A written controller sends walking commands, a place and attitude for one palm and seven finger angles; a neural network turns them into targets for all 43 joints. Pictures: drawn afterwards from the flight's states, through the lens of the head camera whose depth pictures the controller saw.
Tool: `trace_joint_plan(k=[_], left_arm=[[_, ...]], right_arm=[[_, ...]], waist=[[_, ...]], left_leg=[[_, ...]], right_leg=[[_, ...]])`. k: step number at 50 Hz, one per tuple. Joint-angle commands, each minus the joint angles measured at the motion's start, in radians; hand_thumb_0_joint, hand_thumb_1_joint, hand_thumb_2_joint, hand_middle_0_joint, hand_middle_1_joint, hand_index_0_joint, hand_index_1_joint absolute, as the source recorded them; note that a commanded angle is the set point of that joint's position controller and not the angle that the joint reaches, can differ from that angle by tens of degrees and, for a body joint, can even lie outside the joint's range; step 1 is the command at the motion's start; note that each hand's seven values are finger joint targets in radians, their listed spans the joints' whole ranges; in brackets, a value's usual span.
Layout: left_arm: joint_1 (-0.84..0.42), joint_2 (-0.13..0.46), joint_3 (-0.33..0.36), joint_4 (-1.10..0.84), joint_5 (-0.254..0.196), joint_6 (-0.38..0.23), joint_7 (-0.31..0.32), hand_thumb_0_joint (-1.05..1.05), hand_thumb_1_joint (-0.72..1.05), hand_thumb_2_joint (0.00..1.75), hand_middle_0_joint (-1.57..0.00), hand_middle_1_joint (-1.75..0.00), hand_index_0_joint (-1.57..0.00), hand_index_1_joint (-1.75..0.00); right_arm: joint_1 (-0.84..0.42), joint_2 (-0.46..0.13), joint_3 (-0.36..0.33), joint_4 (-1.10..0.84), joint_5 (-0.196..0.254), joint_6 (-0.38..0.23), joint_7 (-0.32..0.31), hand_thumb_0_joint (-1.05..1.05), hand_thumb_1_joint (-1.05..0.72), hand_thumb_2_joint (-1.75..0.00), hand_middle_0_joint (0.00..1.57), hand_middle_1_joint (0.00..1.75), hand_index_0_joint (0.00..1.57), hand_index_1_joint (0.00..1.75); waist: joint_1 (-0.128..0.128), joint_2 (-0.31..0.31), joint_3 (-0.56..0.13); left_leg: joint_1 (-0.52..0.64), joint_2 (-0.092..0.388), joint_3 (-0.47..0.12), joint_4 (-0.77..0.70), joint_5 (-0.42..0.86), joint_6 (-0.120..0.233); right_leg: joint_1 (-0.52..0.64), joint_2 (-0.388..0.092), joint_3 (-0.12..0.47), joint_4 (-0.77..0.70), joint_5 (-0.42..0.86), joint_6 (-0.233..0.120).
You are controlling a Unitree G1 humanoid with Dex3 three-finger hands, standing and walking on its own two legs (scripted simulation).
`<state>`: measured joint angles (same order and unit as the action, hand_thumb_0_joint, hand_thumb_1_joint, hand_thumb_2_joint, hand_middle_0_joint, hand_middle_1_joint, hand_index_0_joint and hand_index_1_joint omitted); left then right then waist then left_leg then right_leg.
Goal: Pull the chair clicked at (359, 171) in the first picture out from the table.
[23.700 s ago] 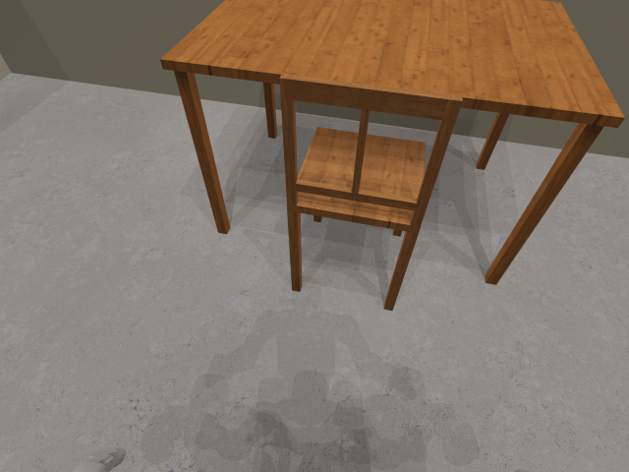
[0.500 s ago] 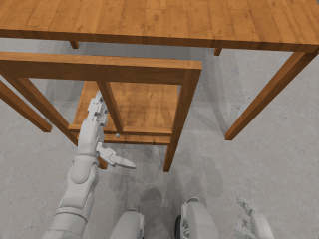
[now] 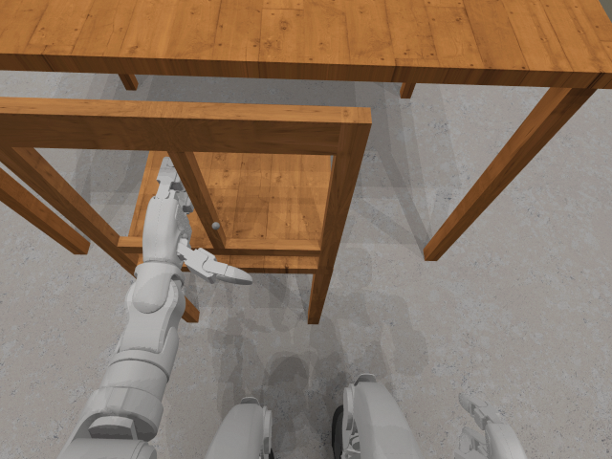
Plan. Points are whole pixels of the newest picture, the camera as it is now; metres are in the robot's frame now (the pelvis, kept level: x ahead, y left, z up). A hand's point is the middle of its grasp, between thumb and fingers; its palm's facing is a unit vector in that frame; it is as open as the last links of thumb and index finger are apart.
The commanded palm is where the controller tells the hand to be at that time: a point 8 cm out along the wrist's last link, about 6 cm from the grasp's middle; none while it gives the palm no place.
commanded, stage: push the fingers through the gap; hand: left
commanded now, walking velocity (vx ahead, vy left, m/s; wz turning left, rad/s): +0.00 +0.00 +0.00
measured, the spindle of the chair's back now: (203, 204) +0.44 +0.13 +0.01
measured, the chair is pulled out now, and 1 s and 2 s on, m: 0.00 0.00 0.03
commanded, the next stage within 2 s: hook a spindle and tug to test in 0.46 s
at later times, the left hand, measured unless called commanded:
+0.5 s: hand (217, 218) +0.41 +0.11 +0.02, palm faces -0.03 -1.00 -0.02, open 17.0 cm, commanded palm +0.39 +0.17 +0.02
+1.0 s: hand (220, 219) +0.41 +0.11 +0.02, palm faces -0.05 -1.00 -0.02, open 14.4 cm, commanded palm +0.39 +0.16 +0.02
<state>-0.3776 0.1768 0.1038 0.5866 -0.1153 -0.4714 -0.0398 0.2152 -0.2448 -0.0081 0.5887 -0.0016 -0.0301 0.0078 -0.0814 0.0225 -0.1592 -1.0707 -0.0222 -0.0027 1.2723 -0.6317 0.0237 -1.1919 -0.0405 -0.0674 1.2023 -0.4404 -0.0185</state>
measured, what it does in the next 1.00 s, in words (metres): stands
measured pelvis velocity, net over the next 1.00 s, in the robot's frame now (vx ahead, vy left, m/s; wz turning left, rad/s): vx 0.00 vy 0.00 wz -0.01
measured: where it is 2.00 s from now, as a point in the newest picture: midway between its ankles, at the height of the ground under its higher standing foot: outside the picture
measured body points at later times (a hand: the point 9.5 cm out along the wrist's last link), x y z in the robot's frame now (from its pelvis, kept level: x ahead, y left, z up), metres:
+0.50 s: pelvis +0.00 +0.00 +0.00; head +0.13 +0.00 +0.43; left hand +0.41 +0.17 +0.02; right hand +0.09 -0.26 -0.12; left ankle -0.02 +0.10 -0.62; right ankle +0.06 -0.12 -0.62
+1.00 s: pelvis +0.00 +0.00 +0.00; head +0.13 +0.01 +0.43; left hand +0.41 +0.16 +0.02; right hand +0.11 -0.25 -0.12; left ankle -0.02 +0.10 -0.62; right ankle +0.06 -0.12 -0.62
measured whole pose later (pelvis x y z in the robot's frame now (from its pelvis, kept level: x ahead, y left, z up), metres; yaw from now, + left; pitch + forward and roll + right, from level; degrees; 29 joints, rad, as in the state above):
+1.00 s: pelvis +0.00 +0.00 +0.00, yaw +0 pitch +25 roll -1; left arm -0.44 0.17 0.11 0.66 -0.10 -0.49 -0.03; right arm 0.23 -0.24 -0.01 0.59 -0.01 0.00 0.02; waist -0.09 0.02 -0.16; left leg -1.08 -0.02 0.01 1.27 -0.63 0.03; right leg -1.20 -0.04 -0.06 1.19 -0.43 -0.01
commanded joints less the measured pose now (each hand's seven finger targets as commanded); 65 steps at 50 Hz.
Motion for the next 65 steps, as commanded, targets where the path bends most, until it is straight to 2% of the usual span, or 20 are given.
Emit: trace_joint_plan(k=[1, 6, 9, 11, 13, 16, 20, 22, 24, 28, 36, 39, 43, 47, 53, 55, 60, 62, 63, 65], left_arm=[[-0.334, 0.122, 0.055, -0.136, 0.002, -0.072, 0.009, 0.00, -0.50, 0.30, -0.06, -0.08, -0.06, -0.08], [-0.368, 0.100, 0.039, -0.126, 0.011, -0.089, 0.015, 0.00, -0.50, 0.30, -0.06, -0.08, -0.06, -0.08], [-0.310, 0.087, 0.039, -0.103, 0.008, -0.083, 0.018, 0.00, -0.50, 0.30, -0.06, -0.08, -0.06, -0.08], [-0.312, 0.125, 0.072, -0.085, 0.013, -0.079, 0.021, 0.00, -0.50, 0.30, -0.06, -0.08, -0.06, -0.08], [-0.341, 0.117, 0.064, -0.087, 0.014, -0.084, 0.022, 0.00, -0.50, 0.30, -0.06, -0.08, -0.06, -0.08], [-0.340, 0.125, 0.066, -0.140, 0.015, -0.104, 0.022, 0.00, -0.50, 0.30, -0.06, -0.08, -0.06, -0.08], [-0.352, 0.112, 0.051, -0.126, 0.009, -0.110, 0.019, 0.00, -0.50, 0.30, -0.06, -0.08, -0.06, -0.08], [-0.336, 0.119, 0.058, -0.140, 0.010, -0.116, 0.016, 0.00, -0.50, 0.30, -0.06, -0.08, -0.06, -0.08], [-0.318, 0.096, 0.040, -0.111, 0.006, -0.107, 0.012, 0.00, -0.50, 0.30, -0.06, -0.08, -0.06, -0.08], [-0.346, 0.104, 0.043, -0.130, 0.011, -0.111, 0.014, 0.00, -0.50, 0.30, -0.06, -0.08, -0.06, -0.08], [-0.366, 0.108, 0.045, -0.108, 0.017, -0.103, 0.022, 0.00, -0.50, 0.30, -0.20, -0.52, -0.20, -0.52], [-0.355, 0.107, 0.049, -0.129, 0.013, -0.105, 0.021, 0.00, -0.50, 0.30, -0.25, -0.68, -0.25, -0.68], [-0.354, 0.092, 0.034, -0.126, 0.013, -0.100, 0.018, 0.00, -0.50, 0.30, -0.32, -0.90, -0.32, -0.90], [-0.327, 0.070, 0.014, -0.139, 0.007, -0.091, 0.014, 0.00, -0.28, 0.40, -0.39, -1.12, -0.39, -1.12], [-0.336, 0.100, 0.048, -0.127, 0.007, -0.092, 0.025, 0.00, 0.06, 0.54, -0.50, -1.45, -0.50, -1.45], [-0.339, 0.129, 0.070, -0.143, 0.008, -0.101, 0.027, 0.00, 0.17, 0.59, -0.50, -1.45, -0.50, -1.45], [-0.347, 0.107, 0.049, -0.124, 0.004, -0.100, 0.015, 0.00, 0.45, 0.71, -0.50, -1.45, -0.50, -1.45], [-0.358, 0.099, 0.037, -0.139, 0.008, -0.102, 0.013, 0.00, 0.56, 0.76, -0.50, -1.45, -0.50, -1.45], [-0.365, 0.081, 0.023, -0.137, 0.003, -0.099, 0.011, 0.00, 0.62, 0.78, -0.50, -1.45, -0.50, -1.45], [-0.341, 0.113, 0.056, -0.114, 0.000, -0.094, 0.012, 0.00, 0.73, 0.83, -0.50, -1.45, -0.50, -1.45]], right_arm=[[0.088, -0.147, -0.051, -0.088, -0.002, -0.024, -0.009, 0.00, -0.90, -0.90, 0.20, 0.30, 0.20, 0.30], [0.102, -0.146, -0.054, -0.088, -0.006, -0.019, -0.002, 0.00, -0.90, -0.90, 0.20, 0.30, 0.20, 0.30], [0.111, -0.146, -0.056, -0.093, -0.005, -0.009, 0.006, 0.00, -0.90, -0.90, 0.20, 0.30, 0.20, 0.30], [0.114, -0.150, -0.055, -0.094, -0.003, -0.004, 0.005, 0.00, -0.90, -0.90, 0.20, 0.30, 0.20, 0.30], [0.113, -0.147, -0.053, -0.092, -0.004, -0.003, 0.005, 0.00, -0.90, -0.90, 0.20, 0.30, 0.20, 0.30], [0.113, -0.145, -0.054, -0.099, -0.007, -0.005, 0.002, 0.00, -0.90, -0.90, 0.20, 0.30, 0.20, 0.30], [0.113, -0.147, -0.057, -0.085, -0.007, -0.008, 0.001, 0.00, -0.90, -0.90, 0.20, 0.30, 0.20, 0.30], [0.114, -0.147, -0.058, -0.083, -0.008, -0.008, 0.001, 0.00, -0.90, -0.90, 0.20, 0.30, 0.20, 0.30], [0.111, -0.146, -0.057, -0.083, -0.005, -0.006, 0.003, 0.00, -0.90, -0.90, 0.20, 0.30, 0.20, 0.30], [0.105, -0.146, -0.058, -0.086, -0.006, -0.003, 0.001, 0.00, -0.90, -0.90, 0.20, 0.30, 0.20, 0.30], [0.099, -0.149, -0.056, -0.090, -0.006, 0.002, 0.000, 0.00, -0.90, -0.90, 0.20, 0.30, 0.20, 0.30], [0.097, -0.147, -0.056, -0.095, -0.007, 0.001, 0.000, 0.00, -0.90, -0.90, 0.20, 0.30, 0.20, 0.30], [0.098, -0.144, -0.055, -0.095, -0.006, 0.002, -0.001, 0.00, -0.90, -0.90, 0.20, 0.30, 0.20, 0.30], [0.100, -0.142, -0.057, -0.100, -0.004, 0.005, 0.003, 0.00, -0.90, -0.90, 0.20, 0.30, 0.20, 0.30], [0.098, -0.142, -0.054, -0.097, -0.005, 0.002, -0.001, 0.00, -0.90, -0.90, 0.20, 0.30, 0.20, 0.30], [0.100, -0.143, -0.053, -0.097, -0.008, 0.000, -0.004, 0.00, -0.90, -0.90, 0.20, 0.30, 0.20, 0.30], [0.100, -0.145, -0.055, -0.091, -0.006, -0.004, -0.003, 0.00, -0.90, -0.90, 0.20, 0.30, 0.20, 0.30], [0.103, -0.143, -0.056, -0.090, -0.005, -0.004, -0.004, 0.00, -0.90, -0.90, 0.20, 0.30, 0.20, 0.30], [0.101, -0.143, -0.056, -0.087, -0.006, -0.005, -0.003, 0.00, -0.90, -0.90, 0.20, 0.30, 0.20, 0.30], [0.106, -0.151, -0.057, -0.086, -0.006, -0.005, -0.004, 0.00, -0.90, -0.90, 0.20, 0.30, 0.20, 0.30]], waist=[[-0.035, -0.036, -0.445], [-0.027, 0.028, -0.496], [-0.019, -0.006, -0.492], [-0.021, -0.035, -0.468], [-0.030, -0.041, -0.445], [-0.014, 0.000, -0.492], [-0.031, -0.008, -0.460], [-0.020, 0.004, -0.484], [-0.030, -0.022, -0.448], [-0.023, 0.016, -0.461], [-0.033, -0.025, -0.448], [-0.020, -0.004, -0.483], [-0.025, 0.001, -0.482], [-0.027, -0.006, -0.484], [-0.026, -0.023, -0.462], [-0.019, -0.010, -0.477], [-0.032, -0.017, -0.462], [-0.026, 0.020, -0.480], [-0.036, 0.017, -0.474], [-0.029, -0.008, -0.468]], left_leg=[[0.057, -0.002, -0.015, -0.174, 0.346, -0.015], [0.120, 0.003, -0.025, -0.184, 0.400, -0.025], [0.106, 0.003, -0.019, -0.191, 0.402, -0.024], [0.073, 0.003, -0.018, -0.193, 0.383, -0.021], [0.053, -0.001, -0.009, -0.193, 0.339, -0.016], [0.093, 0.000, -0.013, -0.199, 0.377, -0.019], [0.096, 0.004, -0.017, -0.191, 0.375, -0.019], [0.111, 0.004, -0.018, -0.193, 0.398, -0.023], [0.098, 0.005, -0.017, -0.194, 0.383, -0.022], [0.114, 0.003, -0.020, -0.193, 0.389, -0.024], [0.088, 0.003, -0.025, -0.186, 0.360, -0.021], [0.100, -0.001, -0.021, -0.184, 0.373, -0.022], [0.107, 0.001, -0.022, -0.184, 0.393, -0.023], [0.121, 0.004, -0.026, -0.188, 0.404, -0.025], [0.071, -0.003, -0.012, -0.185, 0.354, -0.018], [0.068, -0.004, -0.013, -0.184, 0.364, -0.019], [0.068, -0.002, -0.013, -0.180, 0.354, -0.017], [0.106, 0.000, -0.018, -0.186, 0.382, -0.023], [0.111, 0.002, -0.020, -0.184, 0.382, -0.024], [0.099, 0.003, -0.026, -0.186, 0.387, -0.024]], right_leg=[[0.464, 0.013, 0.062, -0.115, 0.264, -0.007], [0.438, 0.017, 0.051, -0.100, 0.276, -0.012], [0.469, 0.019, 0.051, -0.109, 0.288, -0.011], [0.477, 0.020, 0.053, -0.110, 0.288, -0.011], [0.480, 0.018, 0.061, -0.126, 0.261, -0.007], [0.492, 0.019, 0.061, -0.115, 0.286, -0.012], [0.458, 0.020, 0.056, -0.118, 0.272, -0.011], [0.470, 0.018, 0.056, -0.111, 0.291, -0.013], [0.456, 0.018, 0.051, -0.120, 0.279, -0.010], [0.443, 0.016, 0.052, -0.111, 0.273, -0.012], [0.435, 0.018, 0.052, -0.109, 0.253, -0.009], [0.456, 0.016, 0.056, -0.108, 0.267, -0.011], [0.457, 0.017, 0.053, -0.105, 0.286, -0.012], [0.458, 0.018, 0.049, -0.110, 0.291, -0.011], [0.477, 0.017, 0.062, -0.121, 0.273, -0.009], [0.491, 0.017, 0.064, -0.113, 0.288, -0.012], [0.467, 0.018, 0.062, -0.117, 0.270, -0.010], [0.454, 0.018, 0.057, -0.110, 0.278, -0.012], [0.442, 0.018, 0.052, -0.112, 0.273, -0.010], [0.445, 0.020, 0.050, -0.109, 0.272, -0.013]])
